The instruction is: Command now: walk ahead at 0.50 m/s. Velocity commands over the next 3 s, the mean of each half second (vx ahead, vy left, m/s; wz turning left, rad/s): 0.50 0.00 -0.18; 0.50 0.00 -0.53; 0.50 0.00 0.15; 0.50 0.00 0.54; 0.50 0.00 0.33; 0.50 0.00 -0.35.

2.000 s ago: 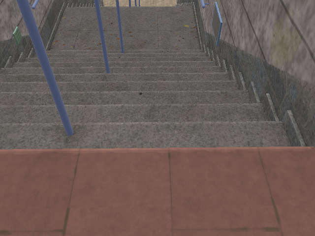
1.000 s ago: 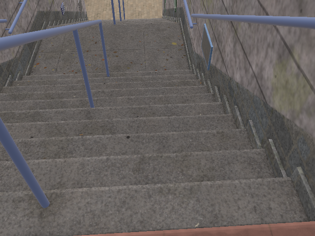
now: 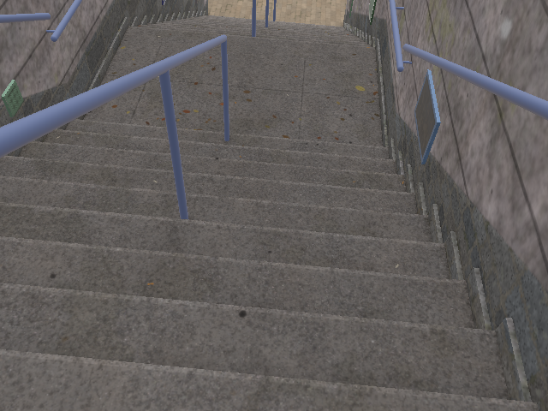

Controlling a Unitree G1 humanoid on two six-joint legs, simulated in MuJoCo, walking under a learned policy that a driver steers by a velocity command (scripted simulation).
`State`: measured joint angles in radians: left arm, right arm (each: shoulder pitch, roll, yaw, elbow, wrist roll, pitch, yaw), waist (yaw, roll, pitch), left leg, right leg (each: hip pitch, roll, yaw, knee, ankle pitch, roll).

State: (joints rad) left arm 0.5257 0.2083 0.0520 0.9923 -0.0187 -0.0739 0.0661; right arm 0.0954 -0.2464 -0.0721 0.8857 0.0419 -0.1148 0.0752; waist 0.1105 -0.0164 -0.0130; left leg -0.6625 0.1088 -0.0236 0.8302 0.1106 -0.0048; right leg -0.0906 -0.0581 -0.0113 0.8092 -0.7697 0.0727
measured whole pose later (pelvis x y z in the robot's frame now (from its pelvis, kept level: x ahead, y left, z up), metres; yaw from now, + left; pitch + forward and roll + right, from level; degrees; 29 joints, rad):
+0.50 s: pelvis +0.28 +0.13 -0.14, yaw -5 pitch +1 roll +1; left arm 0.22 0.21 0.07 0.83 0.00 -0.03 -0.03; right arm 0.48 -0.16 -0.01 1.09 0.00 -0.10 -0.04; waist -0.02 -0.03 -0.06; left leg -0.14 -0.03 0.18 0.71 -0.59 0.06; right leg -0.80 -0.02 0.18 0.82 0.45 -0.08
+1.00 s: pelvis +0.54 +0.09 -0.30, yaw -23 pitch +2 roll -1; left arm 0.35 0.18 0.04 0.84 -0.02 -0.04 0.03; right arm 0.16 -0.24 -0.06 0.75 -0.02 -0.07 -0.03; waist 0.00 0.05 -0.04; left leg -0.77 0.07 -0.18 1.04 0.17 -0.07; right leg -0.38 0.17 0.12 0.76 -0.40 -0.10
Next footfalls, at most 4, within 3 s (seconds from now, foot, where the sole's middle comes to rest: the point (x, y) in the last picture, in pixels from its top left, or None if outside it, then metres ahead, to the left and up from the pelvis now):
0.10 left None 0.21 0.20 -0.87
0.72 right None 0.54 0.00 -1.04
1.24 left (241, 346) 0.83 0.19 -1.22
1.84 right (327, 296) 1.17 -0.11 -1.39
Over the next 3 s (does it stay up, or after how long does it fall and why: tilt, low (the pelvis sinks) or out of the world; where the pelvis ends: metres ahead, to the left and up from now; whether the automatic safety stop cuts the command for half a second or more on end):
stays up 1.64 0.12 -0.90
